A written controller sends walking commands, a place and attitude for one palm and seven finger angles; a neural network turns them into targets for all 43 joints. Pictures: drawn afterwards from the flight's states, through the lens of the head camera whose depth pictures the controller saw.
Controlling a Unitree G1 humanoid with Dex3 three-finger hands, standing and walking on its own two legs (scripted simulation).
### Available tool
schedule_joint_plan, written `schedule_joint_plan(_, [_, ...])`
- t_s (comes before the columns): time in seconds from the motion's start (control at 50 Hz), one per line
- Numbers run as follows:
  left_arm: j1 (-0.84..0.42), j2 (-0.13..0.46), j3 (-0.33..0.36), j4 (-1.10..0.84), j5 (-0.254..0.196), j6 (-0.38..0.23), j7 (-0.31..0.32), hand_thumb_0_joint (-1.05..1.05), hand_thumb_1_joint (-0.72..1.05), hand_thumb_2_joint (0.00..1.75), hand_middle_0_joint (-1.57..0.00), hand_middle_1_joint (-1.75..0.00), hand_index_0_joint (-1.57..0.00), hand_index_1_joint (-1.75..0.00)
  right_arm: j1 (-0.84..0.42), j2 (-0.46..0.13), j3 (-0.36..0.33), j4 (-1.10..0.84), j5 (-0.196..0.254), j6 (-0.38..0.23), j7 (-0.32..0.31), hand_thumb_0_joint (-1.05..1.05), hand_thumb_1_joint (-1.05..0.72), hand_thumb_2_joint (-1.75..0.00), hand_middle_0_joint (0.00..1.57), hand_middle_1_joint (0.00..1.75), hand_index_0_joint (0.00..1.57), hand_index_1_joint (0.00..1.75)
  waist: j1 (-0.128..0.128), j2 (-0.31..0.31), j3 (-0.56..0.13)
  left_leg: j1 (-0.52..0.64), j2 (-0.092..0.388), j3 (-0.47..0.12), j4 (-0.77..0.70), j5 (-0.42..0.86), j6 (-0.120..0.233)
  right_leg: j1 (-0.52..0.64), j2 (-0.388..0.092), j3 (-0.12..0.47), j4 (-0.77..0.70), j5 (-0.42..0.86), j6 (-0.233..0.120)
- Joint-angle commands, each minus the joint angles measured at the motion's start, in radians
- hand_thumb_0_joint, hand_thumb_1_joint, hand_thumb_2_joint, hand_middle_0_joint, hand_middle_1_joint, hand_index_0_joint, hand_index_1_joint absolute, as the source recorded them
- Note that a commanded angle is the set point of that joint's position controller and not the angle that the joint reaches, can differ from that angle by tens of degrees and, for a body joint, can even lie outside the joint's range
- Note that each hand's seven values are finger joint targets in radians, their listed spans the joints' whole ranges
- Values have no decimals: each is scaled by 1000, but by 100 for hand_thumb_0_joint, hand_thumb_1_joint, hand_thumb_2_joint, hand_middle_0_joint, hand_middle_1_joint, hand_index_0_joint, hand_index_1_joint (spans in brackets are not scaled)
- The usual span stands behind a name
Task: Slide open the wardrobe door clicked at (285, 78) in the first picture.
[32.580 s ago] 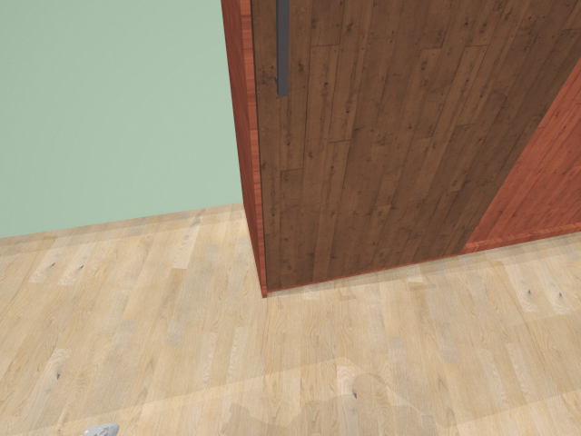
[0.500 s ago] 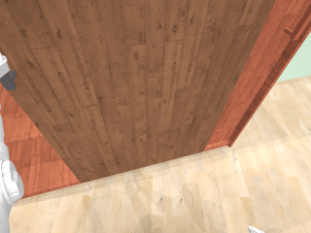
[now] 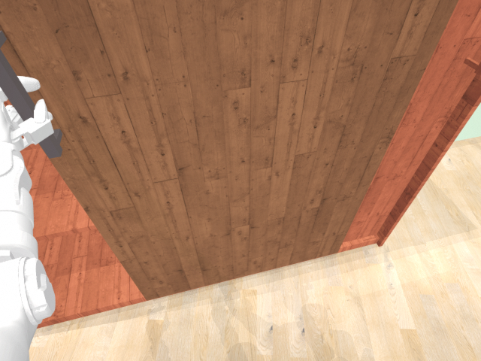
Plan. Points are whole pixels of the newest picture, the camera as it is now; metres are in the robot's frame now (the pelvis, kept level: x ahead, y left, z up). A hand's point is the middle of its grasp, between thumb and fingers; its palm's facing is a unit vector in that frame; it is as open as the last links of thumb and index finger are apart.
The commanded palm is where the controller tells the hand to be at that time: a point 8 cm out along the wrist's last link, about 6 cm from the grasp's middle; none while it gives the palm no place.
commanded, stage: stop walking and hold the door there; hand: left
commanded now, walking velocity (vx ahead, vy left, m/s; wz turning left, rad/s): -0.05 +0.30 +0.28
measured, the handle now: (28, 100) +0.47 +0.34 +0.22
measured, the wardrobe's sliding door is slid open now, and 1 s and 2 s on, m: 0.59 0.59 0.59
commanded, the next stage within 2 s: loosen the grip on the handle in 1.10 s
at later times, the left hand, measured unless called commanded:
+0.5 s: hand (49, 133) +0.43 +0.31 +0.19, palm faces +0.32 -0.93 -0.18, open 5.7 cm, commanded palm +0.39 +0.35 +0.18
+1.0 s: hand (48, 132) +0.43 +0.31 +0.19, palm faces +0.34 -0.93 -0.16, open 5.6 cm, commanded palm +0.39 +0.34 +0.18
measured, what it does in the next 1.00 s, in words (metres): steps on the spot: left foot, then right foot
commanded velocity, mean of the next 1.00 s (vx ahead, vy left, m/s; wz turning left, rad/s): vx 0.00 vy -0.03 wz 0.03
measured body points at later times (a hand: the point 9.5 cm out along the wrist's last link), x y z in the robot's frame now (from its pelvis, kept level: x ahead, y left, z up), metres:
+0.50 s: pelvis -0.03 +0.07 -0.01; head +0.06 +0.07 +0.43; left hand +0.40 +0.36 +0.20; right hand +0.16 -0.11 -0.13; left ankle +0.05 +0.16 -0.73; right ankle -0.03 -0.01 -0.73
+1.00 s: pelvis +0.00 +0.06 +0.00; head +0.03 +0.06 +0.45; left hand +0.40 +0.35 +0.20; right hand +0.13 -0.20 -0.11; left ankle +0.05 +0.16 -0.73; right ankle -0.03 -0.01 -0.73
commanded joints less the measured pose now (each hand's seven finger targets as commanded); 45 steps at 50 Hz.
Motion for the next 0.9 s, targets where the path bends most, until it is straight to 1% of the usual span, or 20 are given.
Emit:
schedule_joint_plan(0.0, [-284, 343, 53, -202, -5, -11, 38, 0, 90, 90, -45, -140, -45, -140, -92, -98, -29, -134, -10, -59, 3, 0, -90, -90, 20, 30, 20, 30, 63, -269, -87, -38, 56, -26, -111, 8, -15, 126, -316, 49, -67, 722, -138])
schedule_joint_plan(0.06, [-339, 257, -19, -359, -14, -36, 32, 0, 90, 90, -45, -140, -45, -140, -117, -77, -28, -140, -9, -59, -12, 0, -90, -90, 20, 30, 20, 30, 29, -166, -152, 236, -8, 80, -353, 281, -36, 24, -250, -70, 138, 759, -67])
schedule_joint_plan(0.08, [-365, 191, -75, -429, -24, -49, 24, 0, 90, 90, -45, -140, -45, -140, -126, -83, -29, -149, -6, -65, -16, 0, -90, -90, 20, 30, 20, 30, 16, -39, -196, 351, 65, 13, -391, 500, 2, -85, -167, -104, 320, 547, -27])
schedule_joint_plan(0.1, [-400, 137, -119, -494, -40, -61, 16, 0, 90, 90, -45, -140, -45, -140, -138, -113, -38, -162, -3, -74, -15, 0, -90, -90, 20, 30, 20, 30, 13, 244, -208, 449, 275, -276, -383, 928, 136, -299, -19, -99, 595, -40, 23])
schedule_joint_plan(0.12, [-442, 135, -118, -581, -31, -81, 18, 0, 90, 90, -45, -140, -45, -140, -113, -102, -34, -178, -4, -88, 4, 0, -90, -90, 20, 30, 20, 30, 44, 309, -316, 476, 336, -344, -384, 1180, 207, -333, 31, -15, 706, -423, 1])
schedule_joint_plan(0.14, [-415, 25, -197, -604, -17, -80, 13, 0, 90, 90, -45, -140, -45, -140, -119, -70, -19, -173, -7, -99, 18, 0, -90, -90, 20, 30, 20, 30, 38, 234, -287, 440, 316, -277, -378, 1105, 200, -337, 17, -2, 715, -422, 4])
schedule_joint_plan(0.2, [-484, -22, -222, -784, -54, -56, 36, 0, 90, 90, -45, -140, -45, -140, -128, -56, -23, -165, 10, -127, -2, 0, -90, -90, 20, 30, 20, 30, 25, -23, -355, 476, 299, -258, -335, 902, 182, -311, 42, 25, 622, -214, -4])
schedule_joint_plan(0.22, [-484, 19, -189, -779, -46, -41, 46, 0, 90, 90, -45, -140, -45, -140, -136, -75, -29, -158, 8, -131, -5, 0, -90, -90, 20, 30, 20, 30, 30, 7, -365, 474, 308, -242, -342, 867, 187, -301, 41, 40, 585, -159, -8])
schedule_joint_plan(0.28, [-505, -31, -234, -800, -51, -3, 45, 0, 90, 90, -45, -140, -45, -140, -160, -29, 7, -178, -1, -148, 4, 0, -90, -90, 20, 30, 20, 30, 37, 79, -363, 425, 316, -265, -397, 687, 175, -238, 53, 56, 450, -90, -28])
schedule_joint_plan(0.32, [-525, 6, -210, -804, -51, 9, 49, 0, 90, 90, -45, -140, -45, -140, -174, -13, 26, -184, -8, -154, 5, 0, -90, -90, 20, 30, 20, 30, 43, 129, -368, 416, 327, -289, -422, 597, 175, -195, 57, 63, 334, -94, -42])
schedule_joint_plan(0.38, [-544, 12, -194, -793, -58, 16, 58, 0, 90, 90, -45, -140, -45, -140, -198, -6, 39, -195, -13, -159, 8, 0, -90, -90, 20, 30, 20, 30, 56, 118, -376, 403, 340, -295, -418, 544, 156, -94, 65, 65, 149, -67, -59])
schedule_joint_plan(0.44, [-552, -16, -210, -795, -61, 12, 53, 0, 90, 90, -45, -140, -45, -140, -205, -17, 32, -204, -16, -149, 11, 0, -90, -90, 20, 30, 20, 30, 53, 24, -389, 332, 259, -234, -360, 466, 81, 63, 33, 96, -78, 79, -90])
schedule_joint_plan(0.5, [-503, 33, -163, -740, -58, 20, 60, 0, 90, 90, -45, -140, -45, -140, -200, -16, 27, -209, -3, -146, 6, 0, -90, -90, 20, 30, 20, 30, 54, -126, -388, 288, 166, -139, -282, 444, 31, 106, -61, 145, -46, 332, -106])
schedule_joint_plan(0.54, [-522, -11, -196, -746, -65, 16, 59, 0, 90, 90, -45, -140, -45, -140, -209, -7, 38, -212, 0, -144, 1, 0, -90, -90, 20, 30, 20, 30, 56, -69, -416, 304, 157, -126, -274, 466, 29, 120, -87, 144, -14, 472, -103])
schedule_joint_plan(0.6, [-503, 5, -189, -737, -68, 15, 58, 0, 90, 90, -45, -140, -45, -140, -202, -29, 34, -208, -1, -135, -4, 0, -90, -90, 20, 30, 20, 30, 57, 95, -418, 380, 221, -221, -344, 587, 69, 39, -10, 87, 13, 271, -70])
schedule_joint_plan(0.68, [-481, 10, -181, -689, -71, 13, 62, 0, 90, 90, -45, -140, -45, -140, -185, -41, 28, -195, -8, -125, -9, 0, -90, -90, 20, 30, 20, 30, 62, 112, -340, 310, 276, -289, -422, 456, 98, 21, 36, 81, -10, 35, -73])
schedule_joint_plan(0.76, [-426, 19, -178, -646, -71, 16, 63, 0, 90, 90, -45, -140, -45, -140, -169, -45, 22, -193, -6, -114, -14, 0, -90, -90, 20, 30, 20, 30, 57, 42, -313, 242, 226, -217, -386, 415, 65, 67, -8, 123, -77, 121, -89])
schedule_joint_plan(0.82, [-396, 47, -164, -621, -70, 23, 66, 0, 90, 90, -45, -140, -45, -140, -157, -42, 24, -195, 3, -106, -16, 0, -90, -90, 20, 30, 20, 30, 53, 5, -318, 227, 176, -146, -324, 426, 30, 91, -79, 161, -88, 297, -102])
schedule_joint_plan(0.84, [-400, 3, -205, -633, -72, 23, 62, 0, 90, 90, -45, -140, -45, -140, -155, -36, 27, -201, 4, -105, -13, 0, -90, -90, 20, 30, 20, 30, 52, -17, -323, 226, 166, -135, -311, 428, 25, 99, -90, 162, -80, 354, -101])
schedule_joint_plan(0.88, [-374, 38, -169, -618, -73, 26, 65, 0, 90, 90, -45, -140, -45, -140, -155, -39, 25, -200, 7, -101, -16, 0, -90, -90, 20, 30, 20, 30, 57, -43, -334, 228, 156, -119, -291, 438, 24, 113, -98, 158, -65, 475, -91])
